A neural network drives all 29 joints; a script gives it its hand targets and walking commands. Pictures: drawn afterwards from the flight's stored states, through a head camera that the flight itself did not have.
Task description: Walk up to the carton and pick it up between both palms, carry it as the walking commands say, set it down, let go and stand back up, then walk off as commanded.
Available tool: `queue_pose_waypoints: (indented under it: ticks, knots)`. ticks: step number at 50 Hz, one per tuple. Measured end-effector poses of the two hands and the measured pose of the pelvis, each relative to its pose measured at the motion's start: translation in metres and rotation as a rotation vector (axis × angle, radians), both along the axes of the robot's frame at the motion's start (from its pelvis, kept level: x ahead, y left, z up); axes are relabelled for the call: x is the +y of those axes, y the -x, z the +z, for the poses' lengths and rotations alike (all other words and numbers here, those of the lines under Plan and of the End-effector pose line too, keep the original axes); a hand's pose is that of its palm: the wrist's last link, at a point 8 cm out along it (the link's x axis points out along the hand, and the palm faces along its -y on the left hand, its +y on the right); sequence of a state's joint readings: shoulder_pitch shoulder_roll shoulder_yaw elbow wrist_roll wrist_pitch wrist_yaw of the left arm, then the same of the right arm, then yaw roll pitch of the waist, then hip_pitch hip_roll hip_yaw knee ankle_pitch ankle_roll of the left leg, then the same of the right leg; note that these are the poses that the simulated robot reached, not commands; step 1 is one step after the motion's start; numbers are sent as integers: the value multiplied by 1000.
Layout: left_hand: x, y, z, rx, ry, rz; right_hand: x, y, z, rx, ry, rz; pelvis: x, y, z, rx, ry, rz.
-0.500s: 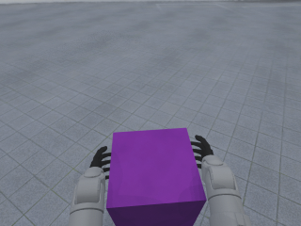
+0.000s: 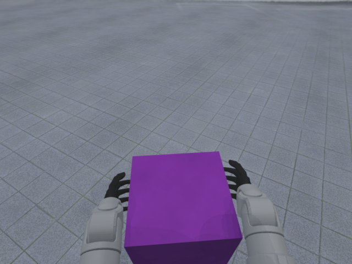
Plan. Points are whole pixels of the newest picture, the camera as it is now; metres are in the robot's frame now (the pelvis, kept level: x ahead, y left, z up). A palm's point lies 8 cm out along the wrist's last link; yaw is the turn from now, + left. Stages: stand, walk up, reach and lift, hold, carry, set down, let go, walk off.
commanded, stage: hold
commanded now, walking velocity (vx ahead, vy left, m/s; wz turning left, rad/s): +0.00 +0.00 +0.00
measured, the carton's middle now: (179, 216) +0.28 -0.01 -0.03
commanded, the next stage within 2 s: carry in 0.76 s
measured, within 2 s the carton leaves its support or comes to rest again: neither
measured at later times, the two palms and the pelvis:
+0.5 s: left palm (125, 203) +0.28 +0.12 +0.04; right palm (252, 187) +0.30 -0.18 +0.06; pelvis +0.00 -0.04 +0.00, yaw +1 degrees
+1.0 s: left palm (92, 200) +0.28 +0.19 +0.05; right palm (223, 180) +0.30 -0.11 +0.07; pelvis +0.00 +0.03 -0.01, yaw +2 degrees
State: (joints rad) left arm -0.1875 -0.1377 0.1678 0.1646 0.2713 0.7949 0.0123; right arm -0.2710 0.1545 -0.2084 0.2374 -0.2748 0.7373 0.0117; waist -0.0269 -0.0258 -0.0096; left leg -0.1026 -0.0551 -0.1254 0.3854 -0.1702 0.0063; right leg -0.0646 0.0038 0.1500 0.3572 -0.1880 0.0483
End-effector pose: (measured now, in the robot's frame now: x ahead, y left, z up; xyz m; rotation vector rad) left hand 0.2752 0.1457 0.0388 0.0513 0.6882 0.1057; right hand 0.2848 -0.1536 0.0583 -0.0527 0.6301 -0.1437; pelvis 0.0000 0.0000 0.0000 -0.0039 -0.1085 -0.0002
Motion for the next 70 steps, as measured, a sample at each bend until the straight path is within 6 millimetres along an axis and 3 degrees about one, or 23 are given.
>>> queue_pose_waypoints:
  ticks: [10,22,31,41,49,56,63,66,70]
  knots:
    - [-13,-3,2,11,-17,-34,-13,12,-9,10,-37,-49,2,8,-2,-23,-9,-27]
    - [-20,1,1,-2,-21,36,-20,-9,-5,-2,-34,26,-29,3,-1,-4,-11,3]
    - [-35,-5,3,10,-30,10,-35,-9,-6,11,-25,15,-41,-9,0,-7,-3,1]
    - [-3,0,-3,4,1,57,-3,-14,-7,5,7,62,-24,-6,-2,50,7,15]
    - [38,-4,10,-80,69,105,39,-19,12,-79,-38,32,19,-1,-14,140,4,46]
    - [70,-1,39,-46,75,113,70,-13,36,-43,-61,11,53,-23,5,194,55,5]
    - [80,-23,76,-122,114,102,79,-25,75,-121,-66,-25,67,-58,12,207,64,9]
    - [78,-37,80,-117,109,87,77,-33,77,-117,-82,-48,71,-80,12,205,60,8]
    - [72,-61,72,-61,86,66,71,-49,60,-60,-115,-85,72,-114,8,192,50,-4]
